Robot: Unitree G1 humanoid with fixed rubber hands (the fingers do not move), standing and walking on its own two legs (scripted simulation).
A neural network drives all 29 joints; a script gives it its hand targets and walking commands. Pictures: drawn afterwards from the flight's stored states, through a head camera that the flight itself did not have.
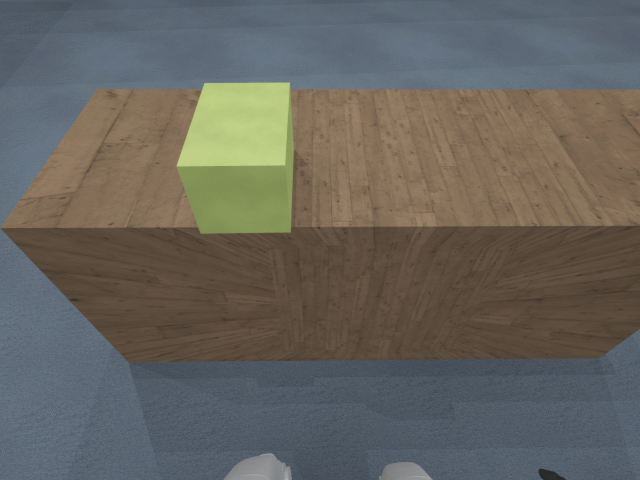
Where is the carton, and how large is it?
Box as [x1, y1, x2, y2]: [176, 83, 293, 233]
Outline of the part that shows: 204,83 176,166 200,232 213,233 290,231 293,143 289,83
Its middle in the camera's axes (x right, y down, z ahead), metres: -0.15 -0.16 +0.76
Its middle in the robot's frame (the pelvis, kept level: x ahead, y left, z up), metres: +0.67 +0.15 -0.01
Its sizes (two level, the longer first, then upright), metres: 0.258 0.171 0.163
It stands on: a pedestal, 0.65 m high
